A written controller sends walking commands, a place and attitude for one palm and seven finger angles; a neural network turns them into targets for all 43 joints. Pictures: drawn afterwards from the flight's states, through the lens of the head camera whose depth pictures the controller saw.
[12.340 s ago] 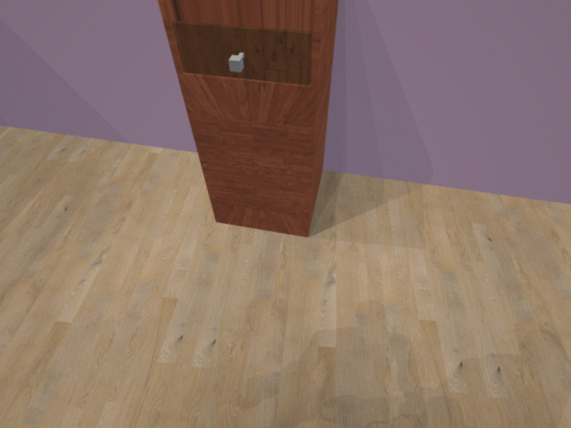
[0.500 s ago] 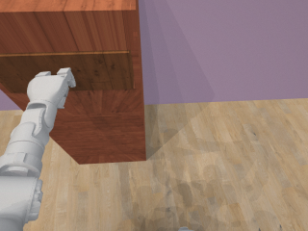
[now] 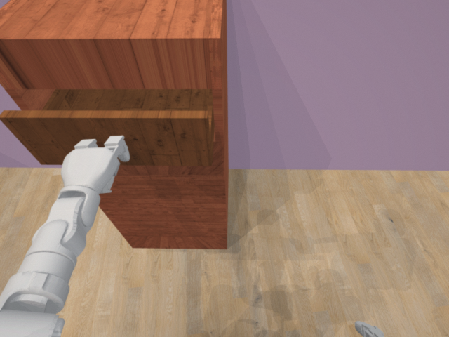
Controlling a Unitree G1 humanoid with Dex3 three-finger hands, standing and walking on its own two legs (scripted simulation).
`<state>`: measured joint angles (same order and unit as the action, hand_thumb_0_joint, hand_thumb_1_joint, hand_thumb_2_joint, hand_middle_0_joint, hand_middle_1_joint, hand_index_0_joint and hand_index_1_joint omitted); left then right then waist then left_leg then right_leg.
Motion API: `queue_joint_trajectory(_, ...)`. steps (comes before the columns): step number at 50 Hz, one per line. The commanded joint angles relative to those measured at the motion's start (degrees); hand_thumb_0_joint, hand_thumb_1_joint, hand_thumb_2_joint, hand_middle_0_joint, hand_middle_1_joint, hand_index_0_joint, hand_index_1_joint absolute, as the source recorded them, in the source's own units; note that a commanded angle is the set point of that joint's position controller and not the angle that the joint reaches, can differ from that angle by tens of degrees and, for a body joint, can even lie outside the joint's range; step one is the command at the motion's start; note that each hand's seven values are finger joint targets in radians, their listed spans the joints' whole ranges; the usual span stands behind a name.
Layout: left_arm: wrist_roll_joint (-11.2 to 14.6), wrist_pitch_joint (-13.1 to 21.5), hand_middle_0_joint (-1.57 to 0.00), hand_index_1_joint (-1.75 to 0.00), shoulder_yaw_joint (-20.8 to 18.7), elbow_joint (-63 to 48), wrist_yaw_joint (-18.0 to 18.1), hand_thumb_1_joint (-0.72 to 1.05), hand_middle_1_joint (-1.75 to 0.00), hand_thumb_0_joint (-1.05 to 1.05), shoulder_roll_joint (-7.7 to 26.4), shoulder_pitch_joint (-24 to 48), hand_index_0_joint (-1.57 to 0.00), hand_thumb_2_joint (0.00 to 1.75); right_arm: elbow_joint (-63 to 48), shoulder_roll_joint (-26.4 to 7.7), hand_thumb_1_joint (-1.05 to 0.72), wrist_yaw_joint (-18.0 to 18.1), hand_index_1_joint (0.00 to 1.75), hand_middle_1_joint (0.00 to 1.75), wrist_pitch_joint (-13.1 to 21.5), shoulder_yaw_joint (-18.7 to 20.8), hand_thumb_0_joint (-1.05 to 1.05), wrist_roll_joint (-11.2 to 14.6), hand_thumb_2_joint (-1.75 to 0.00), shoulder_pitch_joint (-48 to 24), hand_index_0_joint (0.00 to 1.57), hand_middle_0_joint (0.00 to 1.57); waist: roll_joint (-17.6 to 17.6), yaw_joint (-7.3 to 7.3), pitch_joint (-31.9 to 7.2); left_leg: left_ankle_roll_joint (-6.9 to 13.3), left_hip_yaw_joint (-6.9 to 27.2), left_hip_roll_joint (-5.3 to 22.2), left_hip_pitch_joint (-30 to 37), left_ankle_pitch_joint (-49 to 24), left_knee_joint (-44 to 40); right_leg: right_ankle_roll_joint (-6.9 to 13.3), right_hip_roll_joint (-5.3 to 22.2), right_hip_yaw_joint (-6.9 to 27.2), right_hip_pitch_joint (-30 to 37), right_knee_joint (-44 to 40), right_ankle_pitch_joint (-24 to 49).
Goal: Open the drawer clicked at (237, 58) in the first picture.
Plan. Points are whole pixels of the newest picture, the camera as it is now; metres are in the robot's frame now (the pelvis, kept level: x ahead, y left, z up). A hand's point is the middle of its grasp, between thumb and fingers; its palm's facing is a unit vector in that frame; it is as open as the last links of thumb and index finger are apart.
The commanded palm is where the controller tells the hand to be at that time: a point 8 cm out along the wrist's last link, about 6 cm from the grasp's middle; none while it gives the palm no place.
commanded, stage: pull the drawer open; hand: left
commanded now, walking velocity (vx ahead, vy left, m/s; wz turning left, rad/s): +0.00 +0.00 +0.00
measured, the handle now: (110, 157) +0.43 +0.24 +0.06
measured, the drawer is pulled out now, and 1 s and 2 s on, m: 0.08 0.20 0.30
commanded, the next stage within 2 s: none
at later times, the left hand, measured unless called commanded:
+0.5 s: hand (95, 207) +0.33 +0.25 +0.04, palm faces -0.02 -0.04 -1.00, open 6.4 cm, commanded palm +0.30 +0.26 +0.09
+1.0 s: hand (84, 241) +0.27 +0.25 +0.04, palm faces +0.00 -0.06 -1.00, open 6.4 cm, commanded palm +0.24 +0.26 +0.09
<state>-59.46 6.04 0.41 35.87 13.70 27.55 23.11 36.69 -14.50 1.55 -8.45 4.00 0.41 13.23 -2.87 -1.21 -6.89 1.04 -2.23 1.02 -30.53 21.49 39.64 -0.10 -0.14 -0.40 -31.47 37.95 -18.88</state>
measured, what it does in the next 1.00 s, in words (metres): stands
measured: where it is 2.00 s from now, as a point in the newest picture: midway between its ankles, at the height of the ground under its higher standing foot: outside the picture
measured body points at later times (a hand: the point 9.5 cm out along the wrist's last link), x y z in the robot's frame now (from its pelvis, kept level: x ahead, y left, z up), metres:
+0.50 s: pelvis +0.00 -0.01 +0.00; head +0.04 -0.03 +0.45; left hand +0.33 +0.25 +0.09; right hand +0.13 -0.27 -0.12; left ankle -0.03 +0.11 -0.72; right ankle -0.01 -0.12 -0.72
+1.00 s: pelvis +0.00 -0.01 +0.00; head +0.04 -0.04 +0.45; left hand +0.26 +0.25 +0.09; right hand +0.19 -0.25 -0.11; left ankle -0.03 +0.11 -0.72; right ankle -0.01 -0.12 -0.72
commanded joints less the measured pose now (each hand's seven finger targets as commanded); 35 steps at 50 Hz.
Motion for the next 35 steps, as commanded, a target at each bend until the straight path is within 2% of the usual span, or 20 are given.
queue_joint_trajectory(1,0.19,-0.06,-0.40,-1.35,-5.79,-14.25,2.67,0.90,-1.35,0.00,14.57,17.75,-0.40,0.90,-5.93,-7.95,-0.90,0.77,0.30,0.30,2.08,2.46,0.00,-0.16,-0.90,0.80,0.20,0.20,-1.07,1.16,-19.28,0.98,0.48,-1.65,11.76,-29.24,-2.59,2.22,-2.30,-1.35,10.31,-1.70,21.61)
queue_joint_trajectory(2,0.19,-0.04,-0.40,-1.35,-5.61,-15.36,2.73,0.90,-1.35,0.00,14.09,16.34,-0.40,0.90,-6.16,-7.74,-0.90,0.73,0.30,0.30,2.21,2.45,0.00,-0.23,-0.90,0.52,0.20,0.20,-1.96,1.43,-19.74,0.88,0.60,-1.66,12.43,-29.65,-2.63,2.29,-2.29,-1.38,10.44,-1.73,21.39)
queue_joint_trajectory(4,0.31,-0.29,-0.40,-1.35,-6.23,-15.61,2.65,0.90,-1.35,0.00,14.07,13.36,-0.40,0.90,-6.39,-7.56,-0.90,0.72,0.30,0.30,2.25,2.35,0.00,-0.21,-0.90,-0.13,0.20,0.20,-1.04,1.76,-19.29,0.83,0.55,-1.68,12.25,-30.22,-2.59,2.22,-2.26,-1.37,11.02,-1.69,21.79)
queue_joint_trajectory(5,0.68,-0.19,-0.40,-1.35,-5.50,-16.63,2.55,0.90,-1.35,0.00,13.44,14.43,-0.40,0.90,-6.30,-7.66,-0.90,0.81,0.30,0.30,2.38,2.29,0.00,-0.23,-0.90,-0.39,0.20,0.20,-0.51,1.32,-18.52,0.90,0.44,-1.76,12.03,-28.67,-2.72,2.16,-2.26,-1.33,10.90,-1.96,21.69)
queue_joint_trajectory(8,0.74,0.09,-0.40,-1.35,-7.37,-18.70,2.70,0.90,-1.35,0.00,15.17,11.59,-0.40,0.90,-6.55,-7.65,-0.90,1.02,0.30,0.30,2.66,2.21,0.00,-0.41,-0.90,-1.22,0.20,0.20,-0.89,2.09,-19.03,0.84,0.45,-1.89,11.86,-28.41,-2.98,2.33,-2.20,-1.11,12.25,-1.98,21.56)
queue_joint_trajectory(9,0.97,-0.11,-0.40,-1.35,-6.58,-18.50,2.66,0.90,-1.35,0.00,13.92,9.97,-0.40,0.90,-6.84,-7.31,-0.90,1.03,0.30,0.30,2.78,1.99,0.00,-0.31,-0.90,-1.55,0.20,0.20,-0.74,2.27,-18.22,0.84,0.44,-2.00,11.48,-27.87,-3.16,2.25,-2.12,-1.25,12.13,-1.99,21.46)
queue_joint_trajectory(11,1.06,-0.02,-0.40,-1.35,-6.15,-19.38,2.70,0.90,-1.35,0.00,13.55,11.29,-0.40,0.90,-6.52,-7.45,-0.90,1.22,0.30,0.30,3.07,1.96,0.00,-0.34,-0.90,-1.93,0.20,0.20,-0.10,1.83,-16.62,0.84,0.45,-1.98,11.11,-25.59,-3.48,2.20,-2.11,-1.37,11.15,-2.23,20.13)
queue_joint_trajectory(12,0.95,-0.03,-0.40,-1.35,-7.17,-19.35,2.83,0.90,-1.35,0.00,14.43,9.84,-0.40,0.90,-6.47,-7.36,-0.90,1.28,0.30,0.30,3.20,2.08,0.00,-0.37,-0.90,-2.22,0.20,0.20,0.09,2.19,-16.71,0.88,0.25,-2.09,11.20,-24.88,-3.51,2.23,-2.14,-1.19,11.54,-2.39,19.92)
queue_joint_trajectory(13,1.08,0.10,-0.40,-1.35,-7.56,-20.41,2.91,0.90,-1.35,0.00,14.87,9.17,-0.40,0.90,-6.62,-7.53,-0.90,1.37,0.30,0.30,3.17,1.93,0.00,-0.45,-0.90,-2.49,0.20,0.20,-1.33,2.51,-17.44,0.76,0.41,-2.10,11.53,-25.52,-3.66,2.41,-2.13,-1.12,12.00,-2.36,19.75)
queue_joint_trajectory(14,1.16,0.03,-0.40,-1.35,-6.72,-20.89,2.95,0.90,-1.35,0.00,13.88,8.84,-0.40,0.90,-6.60,-7.24,-0.90,1.32,0.30,0.30,3.34,1.88,0.00,-0.43,-0.90,-2.69,0.20,0.20,-0.77,2.39,-17.28,0.82,0.30,-2.08,11.74,-25.40,-3.67,2.29,-1.99,-1.10,12.01,-2.37,20.22)
queue_joint_trajectory(18,1.94,-0.06,-0.40,-1.35,-9.52,-20.90,2.78,0.90,-1.35,0.00,16.12,4.46,-0.40,0.90,-6.67,-7.40,-0.90,1.85,0.30,0.30,3.67,1.70,0.00,-0.43,-0.90,-3.42,0.20,0.20,0.96,3.22,-16.57,0.92,-0.04,-2.52,9.87,-23.71,-4.11,2.16,-1.82,-0.64,14.64,-2.82,21.30)
queue_joint_trajectory(22,1.98,0.17,-0.40,-1.35,-8.14,-23.50,2.77,0.90,-1.35,0.00,14.26,2.91,-0.40,0.90,-6.66,-7.02,-0.90,1.94,0.30,0.30,4.19,1.67,0.00,-0.42,-0.90,-4.22,0.20,0.20,-0.20,3.22,-15.96,0.83,-0.18,-2.35,10.82,-23.61,-4.37,2.10,-1.81,-0.75,13.54,-2.84,20.76)
queue_joint_trajectory(23,2.07,0.27,-0.40,-1.35,-10.27,-24.09,2.89,0.90,-1.35,0.00,16.01,0.87,-0.40,0.90,-6.84,-7.16,-0.90,1.96,0.30,0.30,4.15,1.73,0.00,-0.51,-0.90,-4.42,0.20,0.20,0.44,3.94,-16.88,0.81,-0.18,-2.35,10.77,-24.53,-4.40,2.18,-1.79,-0.54,15.08,-2.85,21.39)
queue_joint_trajectory(24,2.06,0.09,-0.40,-1.35,-10.18,-24.57,2.93,0.90,-1.35,0.00,15.68,-1.45,-0.40,0.90,-7.04,-6.87,-0.90,1.91,0.30,0.30,4.23,1.58,0.00,-0.47,-0.90,-4.89,0.20,0.20,-0.66,4.29,-16.82,0.75,-0.20,-2.40,10.92,-25.20,-4.44,2.16,-1.78,-0.53,15.10,-2.58,22.16)
queue_joint_trajectory(25,2.38,-0.10,-0.40,-1.35,-9.14,-25.12,2.81,0.90,-1.35,0.00,14.16,-2.36,-0.40,0.90,-7.26,-6.77,-0.90,1.90,0.30,0.30,4.31,1.52,0.00,-0.40,-0.90,-5.10,0.20,0.20,0.11,3.99,-15.88,0.72,-0.21,-2.40,10.61,-24.81,-4.46,2.07,-1.79,-0.78,14.82,-2.61,22.03)
queue_joint_trajectory(28,2.69,-0.16,-0.40,-1.35,-10.07,-26.60,2.97,0.90,-1.35,0.00,14.87,-2.77,-0.40,0.90,-7.18,-7.04,-0.90,2.07,0.30,0.30,4.61,1.50,0.00,-0.49,-0.90,-5.62,0.20,0.20,1.32,3.78,-14.99,0.72,-0.17,-2.26,10.52,-23.89,-4.71,2.01,-1.75,-0.79,14.67,-2.91,20.90)
queue_joint_trajectory(30,2.65,-0.23,-0.40,-1.35,-10.99,-28.05,3.10,0.90,-1.35,0.00,15.47,-5.55,-0.40,0.90,-7.34,-6.80,-0.90,2.13,0.30,0.30,4.88,1.50,0.00,-0.51,-0.90,-6.19,0.20,0.20,0.39,4.48,-15.48,0.72,-0.36,-2.37,11.01,-24.27,-4.70,2.00,-1.71,-0.39,15.18,-2.86,21.97)
queue_joint_trajectory(31,2.90,-0.34,-0.40,-1.35,-10.04,-29.53,3.05,0.90,-1.35,0.00,14.21,-6.96,-0.40,0.90,-7.87,-6.63,-0.90,2.08,0.30,0.30,5.04,1.34,0.00,-0.51,-0.90,-6.57,0.20,0.20,-0.48,4.59,-15.39,0.65,-0.40,-2.43,11.14,-24.33,-4.77,1.98,-1.59,-0.59,15.28,-2.82,22.10)
queue_joint_trajectory(33,3.08,-0.59,-0.40,-1.35,-10.97,-29.16,3.06,0.90,-1.35,0.00,14.69,-8.02,-0.40,0.90,-7.55,-6.81,-0.90,2.15,0.30,0.30,5.15,1.28,0.00,-0.53,-0.90,-6.85,0.20,0.20,1.18,4.39,-14.23,0.59,-0.25,-2.28,10.75,-23.63,-4.81,1.95,-1.63,-0.58,15.05,-3.01,21.07)
queue_joint_trajectory(35,2.94,-0.73,-0.40,-1.35,-11.11,-30.41,3.22,0.90,-1.35,0.00,14.72,-9.12,-0.40,0.90,-7.75,-6.54,-0.90,2.23,0.30,0.30,5.35,1.19,0.00,-0.52,-0.90,-7.52,0.20,0.20,0.21,4.73,-13.55,0.58,-0.33,-2.35,10.98,-23.28,-4.94,2.00,-1.67,-0.53,14.60,-2.95,20.79)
